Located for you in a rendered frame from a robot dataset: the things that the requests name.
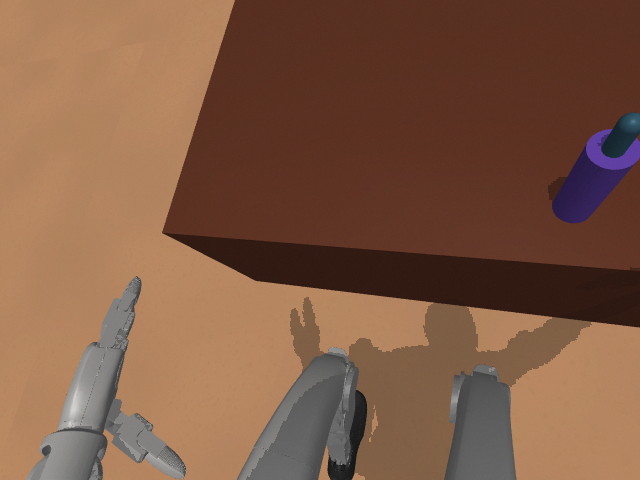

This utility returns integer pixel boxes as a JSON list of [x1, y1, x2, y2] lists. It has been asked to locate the left robot foot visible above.
[[328, 390, 367, 480]]

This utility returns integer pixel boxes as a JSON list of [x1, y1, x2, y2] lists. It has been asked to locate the left robot arm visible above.
[[26, 428, 108, 480]]

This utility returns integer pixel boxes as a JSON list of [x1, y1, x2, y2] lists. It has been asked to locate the left robot hand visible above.
[[57, 276, 186, 480]]

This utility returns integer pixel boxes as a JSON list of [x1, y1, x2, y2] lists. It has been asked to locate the bottle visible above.
[[552, 112, 640, 223]]

